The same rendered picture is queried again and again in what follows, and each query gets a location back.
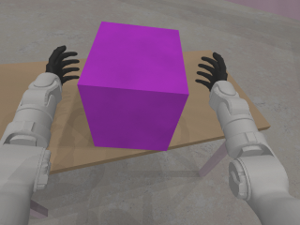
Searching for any table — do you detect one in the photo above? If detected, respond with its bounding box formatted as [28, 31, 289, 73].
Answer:
[0, 50, 271, 219]

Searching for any carton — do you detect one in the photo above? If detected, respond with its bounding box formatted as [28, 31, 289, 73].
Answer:
[77, 22, 189, 151]

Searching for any right robot upper arm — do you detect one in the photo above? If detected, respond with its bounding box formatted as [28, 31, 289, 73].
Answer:
[229, 155, 300, 225]

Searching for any robot right hand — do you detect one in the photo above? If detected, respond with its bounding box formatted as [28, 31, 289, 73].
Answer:
[195, 52, 228, 92]

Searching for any robot left hand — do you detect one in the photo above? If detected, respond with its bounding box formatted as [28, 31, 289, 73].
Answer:
[45, 45, 80, 85]

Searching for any robot left forearm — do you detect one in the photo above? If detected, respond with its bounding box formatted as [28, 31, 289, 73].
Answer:
[0, 72, 63, 148]

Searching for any robot right forearm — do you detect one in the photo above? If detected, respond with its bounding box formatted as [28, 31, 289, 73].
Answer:
[208, 80, 290, 191]

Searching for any left robot upper arm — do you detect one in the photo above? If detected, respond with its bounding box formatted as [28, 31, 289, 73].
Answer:
[0, 143, 52, 225]

